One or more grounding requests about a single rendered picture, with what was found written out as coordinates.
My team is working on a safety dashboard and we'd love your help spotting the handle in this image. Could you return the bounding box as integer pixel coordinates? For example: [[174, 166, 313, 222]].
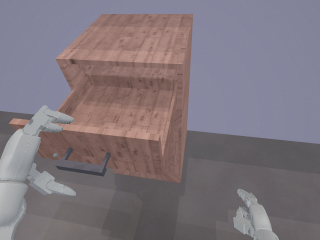
[[55, 147, 111, 177]]

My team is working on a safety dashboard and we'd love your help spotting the right robot hand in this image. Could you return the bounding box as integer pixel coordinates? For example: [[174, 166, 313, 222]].
[[233, 188, 272, 238]]

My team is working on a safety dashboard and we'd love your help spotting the right robot forearm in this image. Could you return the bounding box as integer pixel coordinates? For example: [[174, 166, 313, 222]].
[[253, 229, 279, 240]]

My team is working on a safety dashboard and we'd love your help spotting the drawer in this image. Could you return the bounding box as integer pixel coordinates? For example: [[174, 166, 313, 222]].
[[8, 73, 177, 176]]

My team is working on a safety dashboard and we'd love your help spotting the left robot hand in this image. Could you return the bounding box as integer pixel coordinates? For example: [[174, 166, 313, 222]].
[[0, 105, 76, 197]]

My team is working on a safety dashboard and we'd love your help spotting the left robot forearm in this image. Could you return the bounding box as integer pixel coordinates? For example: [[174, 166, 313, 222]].
[[0, 180, 29, 240]]

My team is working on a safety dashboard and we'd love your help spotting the cabinet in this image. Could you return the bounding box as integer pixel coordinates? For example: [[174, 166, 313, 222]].
[[56, 14, 193, 183]]

